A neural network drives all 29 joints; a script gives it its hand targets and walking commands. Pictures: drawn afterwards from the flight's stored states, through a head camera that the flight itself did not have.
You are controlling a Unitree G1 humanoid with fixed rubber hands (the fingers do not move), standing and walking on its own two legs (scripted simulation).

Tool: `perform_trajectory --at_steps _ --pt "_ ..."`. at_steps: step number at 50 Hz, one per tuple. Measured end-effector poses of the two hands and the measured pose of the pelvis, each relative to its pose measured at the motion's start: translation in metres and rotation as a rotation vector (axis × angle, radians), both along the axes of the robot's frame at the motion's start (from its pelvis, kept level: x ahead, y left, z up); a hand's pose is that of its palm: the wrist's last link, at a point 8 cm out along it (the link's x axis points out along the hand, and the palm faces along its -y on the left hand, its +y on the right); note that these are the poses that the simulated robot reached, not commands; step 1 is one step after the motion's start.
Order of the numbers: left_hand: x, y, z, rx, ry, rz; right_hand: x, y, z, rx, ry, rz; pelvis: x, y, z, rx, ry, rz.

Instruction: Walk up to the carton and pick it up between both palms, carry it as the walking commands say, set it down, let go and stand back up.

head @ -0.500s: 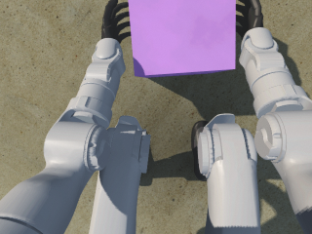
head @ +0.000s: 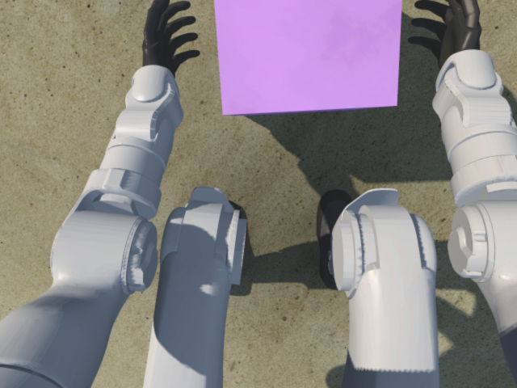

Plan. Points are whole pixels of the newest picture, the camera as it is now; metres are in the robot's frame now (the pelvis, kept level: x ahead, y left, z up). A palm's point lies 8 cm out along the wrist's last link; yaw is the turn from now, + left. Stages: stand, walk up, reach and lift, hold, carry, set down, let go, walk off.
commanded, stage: set down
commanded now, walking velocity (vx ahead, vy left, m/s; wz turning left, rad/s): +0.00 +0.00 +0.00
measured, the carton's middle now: (299, 37) +0.52 -0.04 -0.26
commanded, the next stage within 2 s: let go in 1.44 s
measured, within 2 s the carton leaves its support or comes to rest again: neither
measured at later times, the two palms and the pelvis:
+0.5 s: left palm (123, 39) +0.48 +0.14 -0.08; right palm out of the picture +0.49 -0.24 -0.08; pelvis -0.02 +0.00 +0.07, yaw -2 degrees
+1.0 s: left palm out of the picture +0.49 +0.15 +0.08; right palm out of the picture +0.49 -0.25 +0.08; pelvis +0.03 +0.00 +0.20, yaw -2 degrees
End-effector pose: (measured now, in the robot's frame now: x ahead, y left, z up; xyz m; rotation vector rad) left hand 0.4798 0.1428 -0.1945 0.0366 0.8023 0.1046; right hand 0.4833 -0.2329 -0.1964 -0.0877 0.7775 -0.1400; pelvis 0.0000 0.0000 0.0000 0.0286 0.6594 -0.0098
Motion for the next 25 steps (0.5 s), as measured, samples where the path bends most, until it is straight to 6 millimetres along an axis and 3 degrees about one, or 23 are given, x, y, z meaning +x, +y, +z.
perform_trajectory --at_steps 7,15,19,25 --pt "0.005 0.004 0.011 0.004 -0.051 0.008 0.003 -0.003 0.009 0.001 -0.033 -0.002 -0.001 -0.001 0.002 -0.001 -0.002 -0.005" --pt "0.005 0.007 0.042 0.015 -0.106 0.023 0.003 0.003 0.033 0.016 -0.096 0.022 -0.015 0.001 0.028 -0.007 -0.143 -0.014" --pt "0.001 0.000 0.073 0.005 -0.108 0.022 0.004 0.006 0.066 0.018 -0.103 0.025 -0.016 0.002 0.044 -0.002 -0.165 -0.017" --pt "0.005 -0.007 0.116 0.009 -0.113 0.030 0.009 -0.004 0.118 -0.002 -0.108 0.001 -0.017 0.003 0.073 0.000 -0.162 -0.028"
